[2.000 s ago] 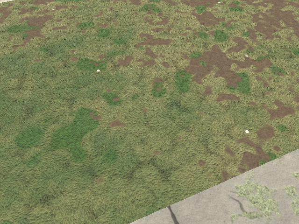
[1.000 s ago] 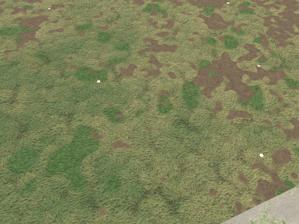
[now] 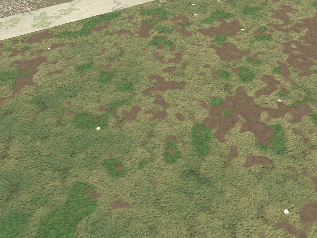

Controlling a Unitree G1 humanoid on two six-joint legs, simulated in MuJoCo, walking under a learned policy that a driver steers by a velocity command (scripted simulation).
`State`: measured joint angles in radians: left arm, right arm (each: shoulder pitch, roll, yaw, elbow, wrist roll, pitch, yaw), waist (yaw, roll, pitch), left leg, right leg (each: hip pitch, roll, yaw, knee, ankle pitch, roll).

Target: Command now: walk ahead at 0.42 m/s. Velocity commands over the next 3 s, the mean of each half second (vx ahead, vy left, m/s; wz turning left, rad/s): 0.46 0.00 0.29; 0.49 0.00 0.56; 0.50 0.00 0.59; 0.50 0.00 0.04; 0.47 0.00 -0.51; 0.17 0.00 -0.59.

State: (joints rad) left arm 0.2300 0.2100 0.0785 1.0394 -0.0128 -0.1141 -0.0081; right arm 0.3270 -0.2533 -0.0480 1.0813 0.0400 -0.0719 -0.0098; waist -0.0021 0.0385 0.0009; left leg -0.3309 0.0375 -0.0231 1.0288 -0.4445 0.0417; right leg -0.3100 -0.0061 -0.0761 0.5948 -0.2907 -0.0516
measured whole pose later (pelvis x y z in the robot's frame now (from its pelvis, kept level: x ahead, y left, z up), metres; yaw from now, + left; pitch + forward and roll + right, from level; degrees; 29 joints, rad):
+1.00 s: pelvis +0.55 +0.08 -0.01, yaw +28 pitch +3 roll -1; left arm 0.03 0.25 0.05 0.73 0.01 -0.15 -0.01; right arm 0.36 -0.28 -0.07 0.84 0.03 -0.05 -0.01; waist -0.07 0.02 0.01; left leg -0.21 -0.10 -0.20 0.87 -0.52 0.06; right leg -0.47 0.03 0.00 0.53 -0.09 -0.02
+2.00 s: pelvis +0.94 +0.45 +0.00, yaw +44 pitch +3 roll +1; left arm 0.11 0.26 0.03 0.71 -0.02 -0.08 -0.07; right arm 0.32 -0.28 -0.06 0.80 0.00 -0.06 -0.01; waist -0.06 -0.04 0.00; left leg 0.10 -0.06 0.09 0.26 -0.41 0.04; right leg -0.63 -0.04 -0.03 0.58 0.00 -0.06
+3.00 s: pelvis +1.26 +0.68 +0.00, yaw +8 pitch +2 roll +2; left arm 0.21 0.31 0.08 0.59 -0.01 0.04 -0.01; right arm 0.14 -0.32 -0.08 0.76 0.01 0.00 0.00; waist -0.02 0.03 0.02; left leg -0.37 0.10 0.11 0.78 -0.45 -0.02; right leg -0.36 -0.01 -0.02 0.62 -0.31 -0.05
